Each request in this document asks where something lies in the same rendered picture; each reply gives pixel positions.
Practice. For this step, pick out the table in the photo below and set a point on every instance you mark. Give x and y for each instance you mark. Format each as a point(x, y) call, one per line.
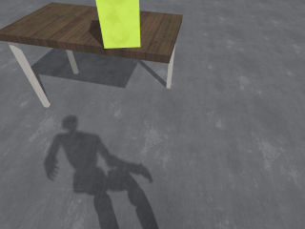
point(77, 28)

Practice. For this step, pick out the carton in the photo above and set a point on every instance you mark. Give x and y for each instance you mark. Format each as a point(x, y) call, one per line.
point(119, 23)

